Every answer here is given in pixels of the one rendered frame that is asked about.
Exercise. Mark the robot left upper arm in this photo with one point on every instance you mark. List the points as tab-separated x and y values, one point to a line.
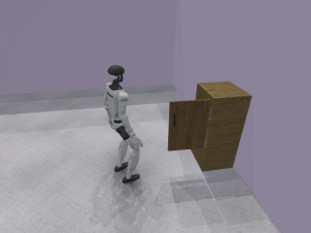
105	99

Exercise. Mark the humanoid robot torso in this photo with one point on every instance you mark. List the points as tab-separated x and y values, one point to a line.
114	104

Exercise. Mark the robot right upper arm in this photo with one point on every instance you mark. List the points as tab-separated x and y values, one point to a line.
123	98

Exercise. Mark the handle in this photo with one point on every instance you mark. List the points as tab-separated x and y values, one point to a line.
174	119

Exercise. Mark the robot right shin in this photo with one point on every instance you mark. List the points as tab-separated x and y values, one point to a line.
132	163

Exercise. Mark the left robot forearm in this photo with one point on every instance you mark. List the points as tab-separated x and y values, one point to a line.
108	111

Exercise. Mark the robot left hand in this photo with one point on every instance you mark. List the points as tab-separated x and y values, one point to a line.
110	120

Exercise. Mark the right robot forearm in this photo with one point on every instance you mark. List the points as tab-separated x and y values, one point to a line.
127	126

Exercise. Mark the robot right hand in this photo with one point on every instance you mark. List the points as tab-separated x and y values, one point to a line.
135	141

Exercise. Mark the cupboard door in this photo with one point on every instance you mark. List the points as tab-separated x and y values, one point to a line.
191	124

